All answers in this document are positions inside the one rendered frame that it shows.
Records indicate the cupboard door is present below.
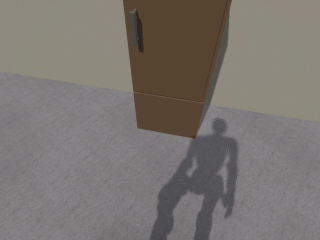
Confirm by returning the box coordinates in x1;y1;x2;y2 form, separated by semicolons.
126;0;227;102

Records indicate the handle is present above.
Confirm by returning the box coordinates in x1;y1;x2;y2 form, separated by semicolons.
129;8;139;46

